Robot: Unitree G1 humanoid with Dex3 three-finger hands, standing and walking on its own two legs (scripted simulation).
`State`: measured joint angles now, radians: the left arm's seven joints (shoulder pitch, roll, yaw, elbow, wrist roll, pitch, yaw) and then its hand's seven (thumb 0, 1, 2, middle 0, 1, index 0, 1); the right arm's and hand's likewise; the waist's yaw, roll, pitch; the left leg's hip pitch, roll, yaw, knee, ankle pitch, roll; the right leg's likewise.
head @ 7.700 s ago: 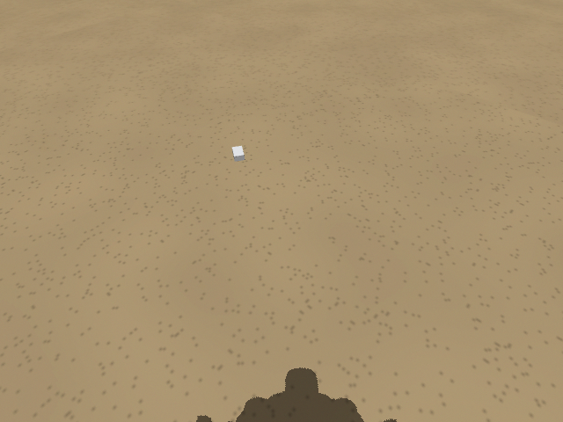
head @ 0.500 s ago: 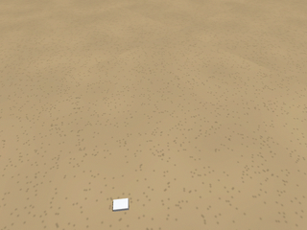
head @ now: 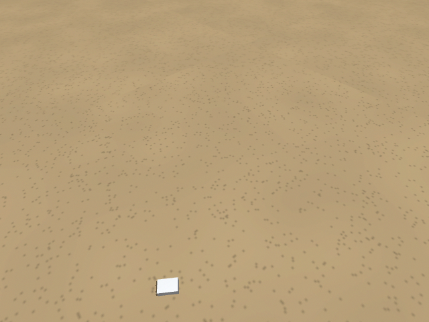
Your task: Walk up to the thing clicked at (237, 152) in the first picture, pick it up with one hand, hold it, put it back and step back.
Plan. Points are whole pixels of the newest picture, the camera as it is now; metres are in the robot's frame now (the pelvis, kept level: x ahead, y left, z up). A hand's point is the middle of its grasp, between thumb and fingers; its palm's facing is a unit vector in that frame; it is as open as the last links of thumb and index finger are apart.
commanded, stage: stand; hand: left
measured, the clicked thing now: (168, 286) +0.45 +0.25 -0.76
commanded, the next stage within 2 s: none
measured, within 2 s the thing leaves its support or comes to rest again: neither
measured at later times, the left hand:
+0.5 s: hand out of the picture +0.08 +0.25 -0.16, palm faces -0.04 -0.94 -0.35, open 7.3 cm
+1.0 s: hand out of the picture +0.08 +0.26 -0.16, palm faces -0.04 -0.94 -0.35, open 7.3 cm
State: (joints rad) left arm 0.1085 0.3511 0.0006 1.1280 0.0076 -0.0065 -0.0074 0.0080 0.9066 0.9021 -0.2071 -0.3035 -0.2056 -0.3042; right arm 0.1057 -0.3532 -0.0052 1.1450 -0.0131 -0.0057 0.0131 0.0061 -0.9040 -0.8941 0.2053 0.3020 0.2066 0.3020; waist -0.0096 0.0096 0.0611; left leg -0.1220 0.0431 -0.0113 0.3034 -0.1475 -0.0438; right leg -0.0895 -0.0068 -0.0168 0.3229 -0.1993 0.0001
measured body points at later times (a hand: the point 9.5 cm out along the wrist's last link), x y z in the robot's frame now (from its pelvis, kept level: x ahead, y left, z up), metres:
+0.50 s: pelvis +0.00 +0.00 +0.00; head +0.01 +0.00 +0.45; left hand +0.08 +0.30 -0.13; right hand +0.07 -0.30 -0.14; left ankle +0.01 +0.15 -0.75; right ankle -0.01 -0.12 -0.75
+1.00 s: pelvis +0.00 +0.00 +0.00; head +0.01 +0.00 +0.45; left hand +0.08 +0.31 -0.13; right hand +0.07 -0.30 -0.14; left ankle +0.01 +0.15 -0.75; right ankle -0.01 -0.12 -0.75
